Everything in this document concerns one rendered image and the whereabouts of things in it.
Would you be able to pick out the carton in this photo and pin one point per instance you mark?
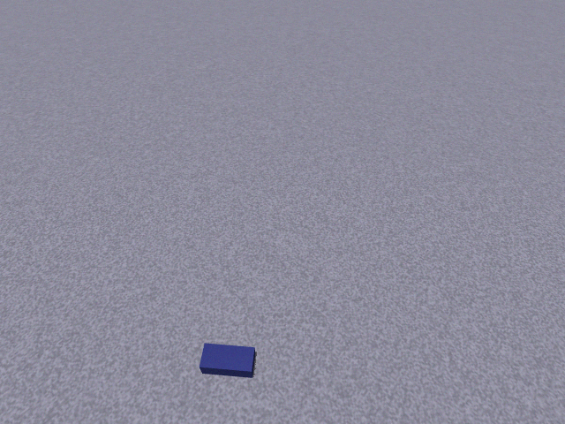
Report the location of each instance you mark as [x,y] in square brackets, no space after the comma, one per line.
[231,360]

